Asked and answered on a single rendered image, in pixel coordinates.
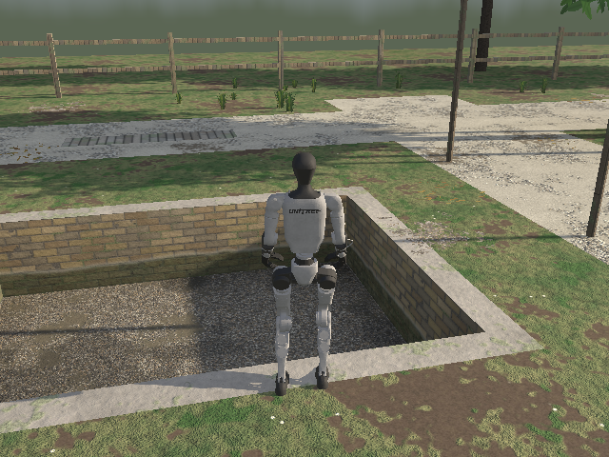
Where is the right robot upper arm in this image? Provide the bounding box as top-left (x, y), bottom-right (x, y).
top-left (324, 193), bottom-right (345, 245)

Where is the robot left hand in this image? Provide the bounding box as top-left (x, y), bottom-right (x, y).
top-left (262, 252), bottom-right (284, 268)

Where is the robot torso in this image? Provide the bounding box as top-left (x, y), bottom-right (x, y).
top-left (282, 189), bottom-right (327, 286)

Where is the right robot shin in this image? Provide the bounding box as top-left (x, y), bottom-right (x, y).
top-left (317, 311), bottom-right (331, 377)

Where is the left robot forearm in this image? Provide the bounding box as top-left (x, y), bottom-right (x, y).
top-left (262, 232), bottom-right (274, 258)

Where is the left robot upper arm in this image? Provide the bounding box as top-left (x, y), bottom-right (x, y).
top-left (264, 193), bottom-right (285, 246)

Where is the right robot forearm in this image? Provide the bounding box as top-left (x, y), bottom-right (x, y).
top-left (335, 232), bottom-right (347, 258)

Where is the robot right hand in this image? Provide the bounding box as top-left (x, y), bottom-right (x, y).
top-left (324, 251), bottom-right (346, 268)

